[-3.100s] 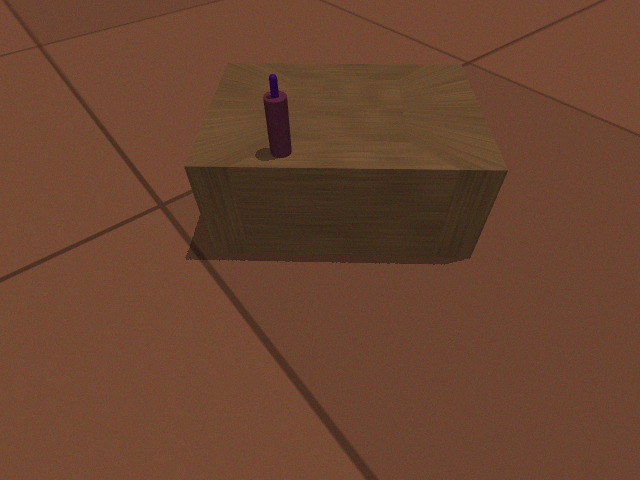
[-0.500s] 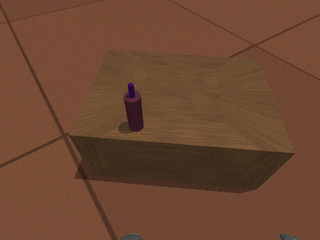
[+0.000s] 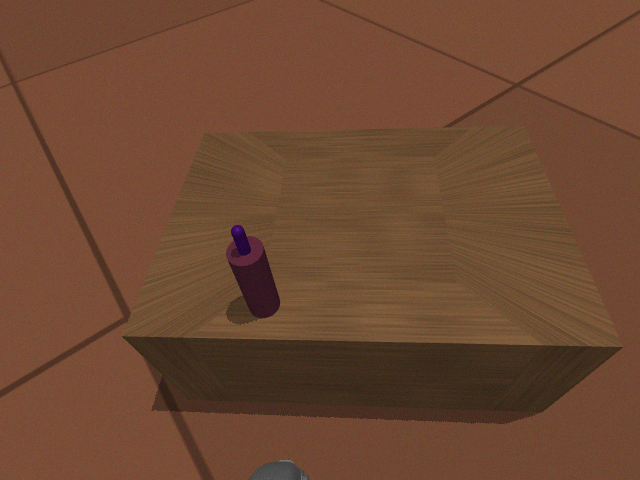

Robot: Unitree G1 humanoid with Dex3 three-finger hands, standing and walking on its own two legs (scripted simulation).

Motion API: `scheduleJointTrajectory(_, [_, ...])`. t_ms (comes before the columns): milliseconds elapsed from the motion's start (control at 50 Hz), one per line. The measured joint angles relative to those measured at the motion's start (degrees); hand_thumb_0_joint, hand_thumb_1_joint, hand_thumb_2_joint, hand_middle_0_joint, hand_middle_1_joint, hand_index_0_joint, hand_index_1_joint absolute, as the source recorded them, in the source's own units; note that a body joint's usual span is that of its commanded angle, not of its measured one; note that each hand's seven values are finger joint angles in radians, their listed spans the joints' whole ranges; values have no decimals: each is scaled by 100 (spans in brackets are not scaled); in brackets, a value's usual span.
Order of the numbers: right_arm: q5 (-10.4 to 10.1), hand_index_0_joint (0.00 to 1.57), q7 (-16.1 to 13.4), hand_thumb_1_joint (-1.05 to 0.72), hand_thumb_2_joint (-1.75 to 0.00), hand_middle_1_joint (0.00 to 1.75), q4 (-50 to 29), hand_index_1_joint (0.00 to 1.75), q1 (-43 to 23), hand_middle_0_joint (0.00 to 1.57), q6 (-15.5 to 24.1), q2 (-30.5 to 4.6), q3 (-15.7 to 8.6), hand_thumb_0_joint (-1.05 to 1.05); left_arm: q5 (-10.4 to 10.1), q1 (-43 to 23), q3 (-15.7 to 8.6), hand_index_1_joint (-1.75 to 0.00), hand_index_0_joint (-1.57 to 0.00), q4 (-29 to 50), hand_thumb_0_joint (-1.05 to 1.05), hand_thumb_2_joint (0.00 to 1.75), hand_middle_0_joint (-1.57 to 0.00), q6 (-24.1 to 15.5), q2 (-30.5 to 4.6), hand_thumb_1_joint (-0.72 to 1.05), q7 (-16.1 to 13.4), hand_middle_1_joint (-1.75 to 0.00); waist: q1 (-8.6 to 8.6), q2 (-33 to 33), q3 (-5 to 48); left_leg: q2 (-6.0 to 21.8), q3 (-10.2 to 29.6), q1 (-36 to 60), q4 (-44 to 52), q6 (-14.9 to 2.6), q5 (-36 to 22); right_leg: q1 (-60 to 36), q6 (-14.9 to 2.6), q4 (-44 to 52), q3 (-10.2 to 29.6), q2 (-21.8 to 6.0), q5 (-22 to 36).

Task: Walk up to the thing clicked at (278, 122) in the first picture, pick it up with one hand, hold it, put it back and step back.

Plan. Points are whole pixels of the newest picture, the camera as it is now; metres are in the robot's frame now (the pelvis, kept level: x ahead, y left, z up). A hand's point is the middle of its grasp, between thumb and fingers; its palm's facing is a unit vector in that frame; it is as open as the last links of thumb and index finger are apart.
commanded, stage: walk up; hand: left
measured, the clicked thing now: (252, 270) +0.52 +0.20 -0.18
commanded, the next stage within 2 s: stand in 1.36 s
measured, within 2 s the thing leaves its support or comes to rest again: neither
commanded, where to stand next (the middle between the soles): +0.11 +0.01 m, yaw -1 degrees
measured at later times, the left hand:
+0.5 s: hand out of the picture +0.12 +0.27 -0.15, palm faces -0.02 -0.94 -0.34, open 7.4 cm
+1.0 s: hand out of the picture +0.14 +0.27 -0.14, palm faces -0.05 -0.94 -0.33, open 7.4 cm
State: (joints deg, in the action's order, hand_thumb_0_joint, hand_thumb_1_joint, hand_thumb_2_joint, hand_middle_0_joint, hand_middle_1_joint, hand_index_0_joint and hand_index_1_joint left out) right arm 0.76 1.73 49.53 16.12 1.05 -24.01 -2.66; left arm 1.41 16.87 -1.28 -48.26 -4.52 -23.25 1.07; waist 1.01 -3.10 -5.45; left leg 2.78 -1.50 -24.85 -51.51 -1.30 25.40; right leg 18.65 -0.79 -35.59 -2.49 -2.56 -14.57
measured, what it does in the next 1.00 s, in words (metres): steps on the spot: left foot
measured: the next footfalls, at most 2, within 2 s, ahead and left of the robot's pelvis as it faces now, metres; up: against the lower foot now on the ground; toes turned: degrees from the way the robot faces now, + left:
left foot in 0.08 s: +0.12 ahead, +0.15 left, +0.00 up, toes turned +2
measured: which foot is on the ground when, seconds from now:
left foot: up 0.00-0.06, down 0.08-1.00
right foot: down 0.00-1.00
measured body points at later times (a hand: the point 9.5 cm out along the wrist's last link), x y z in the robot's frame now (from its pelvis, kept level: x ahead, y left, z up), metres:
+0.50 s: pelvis +0.04 +0.02 +0.01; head +0.06 +0.02 +0.46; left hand +0.12 +0.32 -0.12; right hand +0.17 -0.28 -0.11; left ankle +0.08 +0.15 -0.73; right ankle +0.05 -0.12 -0.73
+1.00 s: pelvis +0.05 +0.02 +0.02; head +0.07 +0.02 +0.47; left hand +0.15 +0.32 -0.11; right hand +0.12 -0.28 -0.11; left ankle +0.08 +0.15 -0.73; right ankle +0.05 -0.12 -0.73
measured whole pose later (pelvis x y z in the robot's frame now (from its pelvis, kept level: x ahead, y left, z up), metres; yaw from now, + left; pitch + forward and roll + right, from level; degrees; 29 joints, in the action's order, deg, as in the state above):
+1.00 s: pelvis +0.05 +0.02 +0.02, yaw -1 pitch -2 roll +0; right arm 0.6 0.6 68.3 4.5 0.7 -19.9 -0.4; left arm 0.6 3.5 -0.2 -67.3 -0.5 -19.9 0.6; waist -0.7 0.0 -3.2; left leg 2.4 -2.9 -9.4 -19.2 1.1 8.0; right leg 6.8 2.0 -18.8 -0.5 -2.4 -10.3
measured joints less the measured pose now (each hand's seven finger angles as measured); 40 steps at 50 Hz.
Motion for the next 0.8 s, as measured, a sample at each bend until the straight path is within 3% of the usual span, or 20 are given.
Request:
scheduleJointTrajectory(80, [-2,20,-40,-90,-90,30,107,30,-122,20,48,46,8,1,-38,-40,39,-30,-20,-95,1,89,-20,148,-81,90,-46,-30,33,113,17,-8,-32,333,1299,11,-868,96,117,-416,81,-60,-314])
scheduleJointTrajectory(100, [17,20,-72,-90,-90,30,164,30,-166,20,69,74,-1,1,-66,-93,44,-30,-20,-155,1,89,-20,204,-97,90,-62,-30,14,179,12,-54,-45,376,1390,89,-1148,145,159,-601,106,-113,-437])
scheduleJointTrajectory(160, [24,20,-101,-90,-90,30,339,30,-331,20,46,176,74,1,-147,-293,61,-30,-20,-403,1,89,-20,364,-45,91,-112,-30,-1,290,31,-60,-78,362,1170,152,-968,119,76,-758,209,-74,-838])
scheduleJointTrajectory(220, [-8,20,-93,-90,-90,30,503,30,-503,20,-3,281,184,1,-144,-421,93,-30,-20,-640,1,89,-20,361,8,91,-100,-30,-36,321,93,6,-15,434,1191,189,-899,-103,119,-385,170,15,-408])
scheduleJointTrajectory(260, [-37,20,-89,-90,-90,30,611,30,-625,20,-14,341,243,1,-137,-496,119,-30,-20,-792,1,89,-20,338,54,91,-83,-30,-34,337,141,34,8,496,1298,214,-921,-210,220,-197,141,40,-366])
scheduleJointTrajectory(360, [-71,20,-83,-90,-90,30,866,30,-956,20,21,408,329,1,-151,-702,203,-30,-20,-1129,1,89,-20,313,166,91,-62,-30,-7,344,168,44,0,716,1693,224,-1063,-446,245,237,127,59,-227])
scheduleJointTrajectory(600, [-93,20,-114,-90,-90,30,1392,30,-1530,20,-22,363,264,1,-130,-1158,196,-30,-20,-1699,1,89,-20,318,260,91,-80,-30,4,240,166,26,-52,1243,2575,256,-1464,-928,238,1058,137,63,149])
scheduleJointTrajectory(800, [-44,20,-103,-90,-90,30,1753,30,-1418,20,-44,354,229,1,-86,-1314,140,-30,-20,-1885,1,89,-20,345,300,91,-60,-30,-73,231,211,13,-102,1488,3087,260,-1700,-1164,252,1589,164,64,410])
